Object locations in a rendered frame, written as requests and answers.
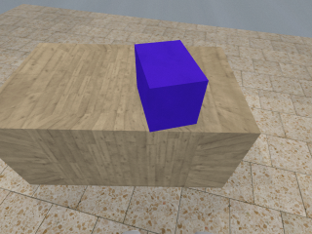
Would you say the pedestal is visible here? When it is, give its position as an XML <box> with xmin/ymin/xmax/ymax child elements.
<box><xmin>0</xmin><ymin>43</ymin><xmax>261</xmax><ymax>188</ymax></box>

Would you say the carton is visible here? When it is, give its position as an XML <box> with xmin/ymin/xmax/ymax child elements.
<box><xmin>135</xmin><ymin>40</ymin><xmax>209</xmax><ymax>133</ymax></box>

